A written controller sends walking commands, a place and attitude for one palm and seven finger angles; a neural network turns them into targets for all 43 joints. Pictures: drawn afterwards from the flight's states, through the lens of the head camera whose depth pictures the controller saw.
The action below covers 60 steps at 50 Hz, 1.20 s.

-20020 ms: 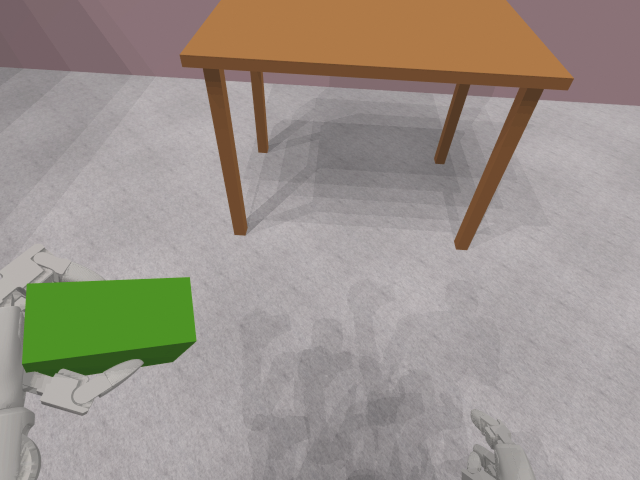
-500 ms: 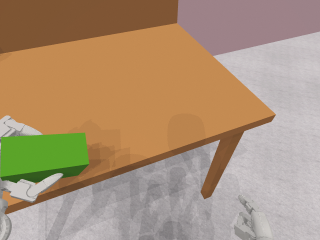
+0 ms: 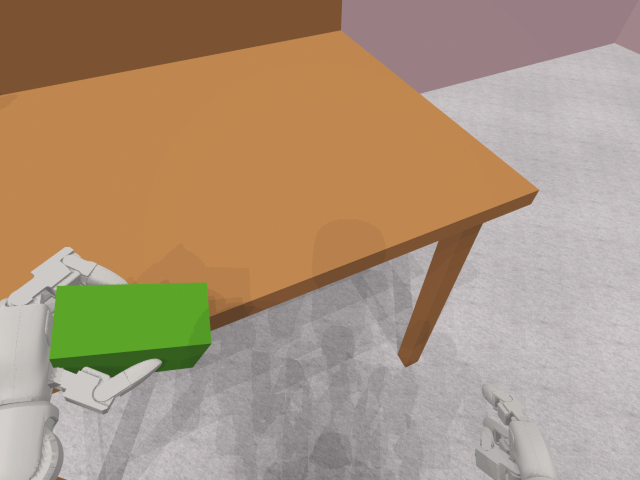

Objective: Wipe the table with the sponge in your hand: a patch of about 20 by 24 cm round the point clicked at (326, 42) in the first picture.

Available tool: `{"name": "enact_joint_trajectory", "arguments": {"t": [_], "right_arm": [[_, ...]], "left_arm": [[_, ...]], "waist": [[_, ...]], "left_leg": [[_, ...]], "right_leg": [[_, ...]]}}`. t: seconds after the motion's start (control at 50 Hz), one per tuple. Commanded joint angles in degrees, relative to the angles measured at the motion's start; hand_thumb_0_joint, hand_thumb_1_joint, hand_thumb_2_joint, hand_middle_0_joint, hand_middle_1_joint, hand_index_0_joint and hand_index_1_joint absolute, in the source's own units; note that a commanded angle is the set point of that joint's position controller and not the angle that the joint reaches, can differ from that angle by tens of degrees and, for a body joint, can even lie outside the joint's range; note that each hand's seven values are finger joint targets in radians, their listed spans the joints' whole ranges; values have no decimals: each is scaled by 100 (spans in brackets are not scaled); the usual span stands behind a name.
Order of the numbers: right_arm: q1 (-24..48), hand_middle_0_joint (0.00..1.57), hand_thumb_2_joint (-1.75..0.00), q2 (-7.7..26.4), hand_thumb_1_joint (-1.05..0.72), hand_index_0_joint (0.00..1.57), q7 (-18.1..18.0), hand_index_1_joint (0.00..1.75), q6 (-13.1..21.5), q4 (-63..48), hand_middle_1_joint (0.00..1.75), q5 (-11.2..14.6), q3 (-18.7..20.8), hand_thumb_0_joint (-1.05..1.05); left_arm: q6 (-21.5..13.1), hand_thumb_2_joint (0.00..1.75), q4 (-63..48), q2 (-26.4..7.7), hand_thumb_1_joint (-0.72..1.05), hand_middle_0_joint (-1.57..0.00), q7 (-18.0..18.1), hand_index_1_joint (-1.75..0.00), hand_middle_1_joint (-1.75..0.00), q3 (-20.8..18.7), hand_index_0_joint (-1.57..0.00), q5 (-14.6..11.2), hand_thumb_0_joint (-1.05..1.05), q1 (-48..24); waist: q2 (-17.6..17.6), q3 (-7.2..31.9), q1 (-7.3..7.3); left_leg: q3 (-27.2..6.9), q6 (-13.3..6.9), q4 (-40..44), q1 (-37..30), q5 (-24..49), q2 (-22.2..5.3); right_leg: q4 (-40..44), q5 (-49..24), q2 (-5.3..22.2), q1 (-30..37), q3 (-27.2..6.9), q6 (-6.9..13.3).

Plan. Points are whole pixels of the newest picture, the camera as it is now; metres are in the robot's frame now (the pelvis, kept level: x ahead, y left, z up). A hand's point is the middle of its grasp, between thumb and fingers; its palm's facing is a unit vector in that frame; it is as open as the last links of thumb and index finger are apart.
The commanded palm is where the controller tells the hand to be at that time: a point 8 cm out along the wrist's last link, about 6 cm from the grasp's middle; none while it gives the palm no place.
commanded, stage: come to a stop and stand still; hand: left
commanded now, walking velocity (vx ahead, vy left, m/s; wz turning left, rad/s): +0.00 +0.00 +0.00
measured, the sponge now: (157, 330) +0.24 +0.18 +0.12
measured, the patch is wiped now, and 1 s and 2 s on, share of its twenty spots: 0.00 0.00 0.00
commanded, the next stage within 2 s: look again from close up in 1.56 s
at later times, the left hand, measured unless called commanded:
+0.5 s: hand out of the picture +0.13 +0.31 +0.16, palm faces +0.42 -0.83 -0.36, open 10.2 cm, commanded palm +0.06 +0.35 +0.18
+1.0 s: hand out of the picture +0.01 +0.39 +0.19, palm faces +0.44 -0.81 -0.39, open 10.2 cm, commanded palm -0.04 +0.42 +0.18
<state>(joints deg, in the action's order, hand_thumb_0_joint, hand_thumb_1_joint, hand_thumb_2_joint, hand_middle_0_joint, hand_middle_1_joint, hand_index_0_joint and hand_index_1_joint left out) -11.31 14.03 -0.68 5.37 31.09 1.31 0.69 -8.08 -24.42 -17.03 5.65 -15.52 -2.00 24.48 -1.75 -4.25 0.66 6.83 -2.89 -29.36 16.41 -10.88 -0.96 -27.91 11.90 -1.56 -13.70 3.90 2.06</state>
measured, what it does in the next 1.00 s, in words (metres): walks backwards: right foot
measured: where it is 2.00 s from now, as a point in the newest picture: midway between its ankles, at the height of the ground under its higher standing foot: outside the picture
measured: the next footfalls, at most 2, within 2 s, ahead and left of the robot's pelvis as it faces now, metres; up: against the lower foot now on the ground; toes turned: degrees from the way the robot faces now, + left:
right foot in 0.86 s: -0.07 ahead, +0.03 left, +0.00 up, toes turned +2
left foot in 1.02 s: -0.14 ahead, +0.30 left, +0.00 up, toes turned +2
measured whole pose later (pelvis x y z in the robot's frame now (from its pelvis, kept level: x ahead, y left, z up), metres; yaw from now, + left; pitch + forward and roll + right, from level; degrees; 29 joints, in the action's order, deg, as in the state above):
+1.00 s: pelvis -0.18 +0.13 -0.02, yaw +4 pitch -2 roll +0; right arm -13.1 9.3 0.9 6.3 36.3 -0.5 -0.8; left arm -12.8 -37.2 -25.0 4.5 -24.9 -2.1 24.0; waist 5.7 -3.3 -1.0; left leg -4.1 -0.9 -49.4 21.7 -21.7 -1.8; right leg -39.0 15.6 -0.4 -21.5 1.8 2.7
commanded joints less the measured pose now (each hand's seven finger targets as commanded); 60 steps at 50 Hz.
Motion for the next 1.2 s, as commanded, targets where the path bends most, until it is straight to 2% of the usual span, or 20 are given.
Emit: {"name": "enact_joint_trajectory", "arguments": {"t": [0.0,0.1,0.26,0.44,0.5,0.58,0.64,0.7,0.74,0.76,0.78,0.8,0.84,0.86,0.88,0.94,0.98,1.02,1.1,1.18], "right_arm": [[615,20,-90,448,-90,20,-214,30,333,-1075,30,-55,140,0],[445,20,-90,472,-90,20,-249,30,471,-962,30,-61,131,0],[373,20,-90,565,-90,20,33,30,591,-825,30,-40,200,0],[384,20,-90,400,-90,20,-30,30,400,-772,30,-148,236,0],[425,20,-90,371,-90,20,-13,30,347,-758,30,-109,221,0],[361,20,-90,331,-90,20,22,30,245,-439,30,-69,167,0],[375,20,-90,601,-90,20,-20,30,420,-432,30,-46,171,0],[599,20,-90,619,-90,20,151,30,530,-469,30,-87,399,0],[1012,20,-90,517,-90,20,205,30,570,-646,30,-182,522,0],[1020,20,-90,430,-90,20,225,30,618,-705,30,-167,470,0],[617,20,-90,275,-90,20,269,30,586,-637,30,-87,397,0],[50,20,-90,158,-90,20,312,30,447,-540,30,144,352,0],[633,20,-90,255,-90,20,312,30,295,-815,30,97,356,0],[873,20,-90,99,-90,20,351,30,377,-910,30,-87,2,0],[502,20,-90,24,-90,20,286,30,387,-626,30,-296,-59,0],[291,20,-90,337,-90,20,22,30,443,-310,30,-161,215,0],[71,20,-90,349,-90,20,-172,30,594,-155,30,-149,144,0],[208,20,-90,441,-90,20,-171,30,641,-324,30,-198,210,0],[247,20,-90,441,-90,20,77,30,633,-465,30,-152,305,0],[408,20,-90,479,-90,20,78,30,489,-728,30,-154,243,0]], "left_arm": [[-540,130,-1960,-1873,10,-120,258,-160,-160,-1579,-120,-73,0,-534],[-587,130,-1801,-1763,10,-120,337,-160,-160,-1487,-120,69,0,-1554],[-498,130,-1102,-821,10,-120,17,-160,-160,-523,-120,158,0,-630],[-427,130,-1446,-1522,10,-120,118,-160,-160,-1259,-120,117,0,-1091],[-418,130,-1649,-1506,10,-120,57,-160,-160,-1220,-120,79,0,-985],[-314,130,-2092,-1239,10,-120,-32,-160,-160,-827,-120,49,0,-1565],[-262,130,-1878,-1103,10,-120,95,-160,-160,-770,-120,70,0,-2396],[-165,130,-1574,-1268,10,-120,-3,-160,-160,-902,-120,68,0,-2294],[-160,130,-2286,-1395,10,-120,-10,-160,-160,-1059,-120,-173,0,-2047],[-268,130,-2454,-1741,10,-120,46,-160,-160,-1407,-120,-178,0,-1612],[-412,130,-2189,-1675,10,-120,94,-160,-160,-1402,-120,-81,0,-674],[-449,130,-2251,-1502,10,-120,54,-160,-160,-1049,-120,84,0,69],[-489,130,-3205,-1682,10,-120,-246,-160,-160,-1344,-120,-62,0,-633],[-678,130,-3588,-2364,10,-120,-78,-160,-160,-2031,-120,-109,0,-1151],[-661,130,-2303,-2133,10,-120,33,-160,-160,-2014,-120,-107,0,-947],[-551,130,-1452,-1548,10,-120,94,-160,-160,-1659,-120,-71,0,-554],[-539,130,-1431,-1459,10,-120,113,-160,-160,-1368,-120,-95,0,-733],[-668,130,-1820,-1583,10,-120,85,-160,-160,-1289,-120,-3,0,-1366],[-626,130,-2041,-1240,10,-120,-83,-160,-160,-964,-120,47,0,-1007],[-511,130,-2118,-1342,10,-120,19,-160,-160,-1018,-120,18,0,-344]], "waist": [[475,590,-179],[-1504,527,-258],[-223,654,-222],[-357,842,-303],[453,788,-236],[1133,509,100],[-2572,-65,244],[-1352,340,-251],[-1958,734,-541],[-2193,867,-674],[-822,1127,-827],[2659,1016,-527],[1544,977,-105],[59,972,-84],[726,894,20],[596,740,-110],[-714,924,-5],[-2125,625,-37],[-565,437,-14],[-1353,746,-189]], "left_leg": [[-762,108,152,-543,-1167,-157],[-1634,-158,2152,1079,-3115,-1002],[-1138,319,1534,157,-2660,-464],[-714,649,1704,78,-2564,-411],[-308,496,-191,-996,-2042,-7],[-1489,302,-2616,-2179,-1208,-151],[-3780,-192,2606,684,-3946,-1289],[-2326,1819,3123,1258,-3536,-752],[-639,2824,3334,1520,-1966,125],[-108,2682,2540,1489,-1137,368],[264,2159,-401,1490,-1139,875],[-1092,791,-4671,282,-2205,665],[-1649,-916,-6441,1396,-1830,514],[-1829,150,-5673,1918,-1683,-70],[-1503,315,-4268,1647,-1455,-332],[-609,143,-974,-430,-1094,13],[-437,174,901,-1234,-1029,126],[-3042,-670,1423,-981,-166,-1536],[-2919,-803,1389,-763,101,-1699],[-1681,-428,1663,612,-2494,-1177]], "right_leg": [[1297,2159,970,-930,-1134,249],[-845,1077,-7,701,-150,-52],[602,1256,25,396,-253,76],[51,1032,-161,680,34,113],[732,1492,445,-967,-505,413],[585,2530,1341,-3902,-1428,761],[-4121,2223,-615,-1992,-402,-212],[-4612,1382,-907,-846,-172,-142],[-3015,1729,-1040,878,803,-62],[-1412,1864,-814,1593,1005,68],[319,1656,-2,2098,436,671],[495,331,1639,-198,-1581,1129],[908,886,2018,-842,-2131,1205],[980,650,2356,-313,-2621,1408],[1018,1219,2178,-653,-2249,1201],[777,2125,1278,-1417,-1670,807],[-782,1959,507,-1105,-605,301],[-2990,2245,-285,-2100,15,-166],[-2954,1217,197,-1954,-422,-145],[-1199,984,-106,322,286,-57]]}}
